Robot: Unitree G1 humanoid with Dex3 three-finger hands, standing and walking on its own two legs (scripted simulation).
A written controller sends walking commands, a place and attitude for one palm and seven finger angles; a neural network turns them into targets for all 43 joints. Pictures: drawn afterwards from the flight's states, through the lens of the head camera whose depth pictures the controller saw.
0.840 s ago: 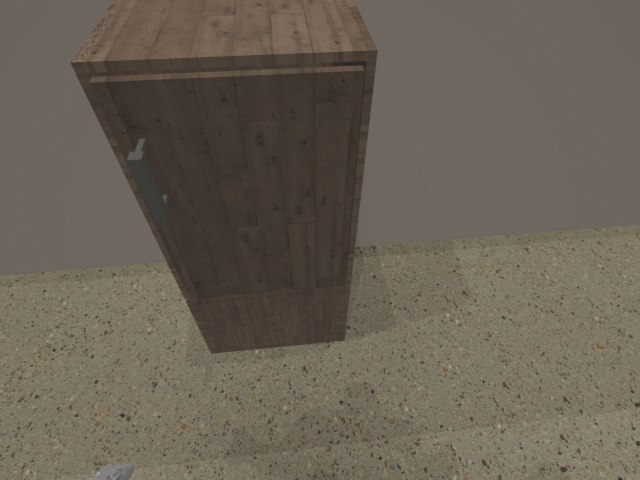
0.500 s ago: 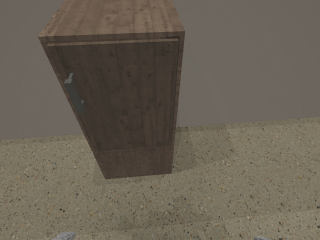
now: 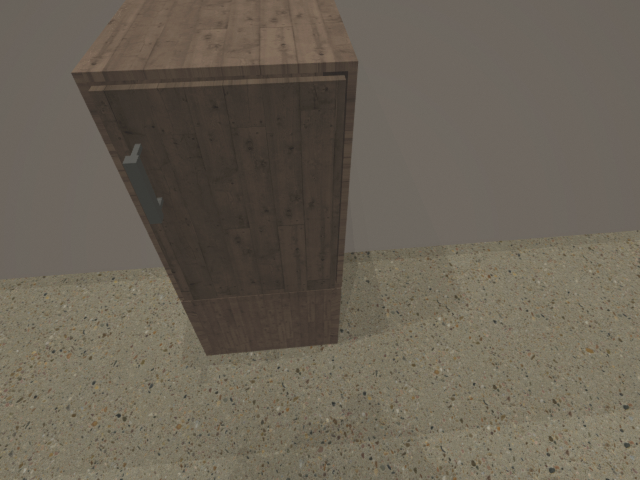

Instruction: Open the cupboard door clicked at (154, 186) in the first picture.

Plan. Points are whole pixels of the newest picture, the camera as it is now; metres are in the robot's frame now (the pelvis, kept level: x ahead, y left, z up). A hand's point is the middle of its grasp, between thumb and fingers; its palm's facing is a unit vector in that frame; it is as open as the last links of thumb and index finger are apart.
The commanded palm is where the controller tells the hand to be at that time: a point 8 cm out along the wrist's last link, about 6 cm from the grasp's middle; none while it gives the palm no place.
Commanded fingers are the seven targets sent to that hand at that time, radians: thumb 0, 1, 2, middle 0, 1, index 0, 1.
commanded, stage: stand and wait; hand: left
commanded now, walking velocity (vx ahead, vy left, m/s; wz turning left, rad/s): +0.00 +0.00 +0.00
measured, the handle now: (147, 184) +0.59 +0.35 +0.02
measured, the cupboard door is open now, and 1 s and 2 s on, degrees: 0 0 0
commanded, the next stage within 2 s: look at it before walking up in 0.10 s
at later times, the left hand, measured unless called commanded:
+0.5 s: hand out of the picture +0.06 +0.23 -0.16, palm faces -0.02 -0.95 -0.30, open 7.4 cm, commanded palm none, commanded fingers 0.00 0.90 0.90 -0.20 -0.30 -0.20 -0.30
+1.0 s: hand out of the picture +0.06 +0.24 -0.17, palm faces +0.05 -0.96 -0.28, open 7.4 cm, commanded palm none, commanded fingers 0.00 0.90 0.90 -0.20 -0.30 -0.20 -0.30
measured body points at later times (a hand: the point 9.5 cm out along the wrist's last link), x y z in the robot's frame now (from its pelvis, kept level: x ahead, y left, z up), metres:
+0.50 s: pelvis +0.00 +0.00 +0.00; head +0.00 +0.00 +0.45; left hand +0.06 +0.28 -0.14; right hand +0.05 -0.28 -0.14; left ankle -0.01 +0.14 -0.74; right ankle -0.01 -0.10 -0.74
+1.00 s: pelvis +0.01 +0.01 +0.00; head +0.01 +0.01 +0.45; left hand +0.06 +0.29 -0.14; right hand +0.07 -0.26 -0.15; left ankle -0.01 +0.14 -0.74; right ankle -0.01 -0.10 -0.74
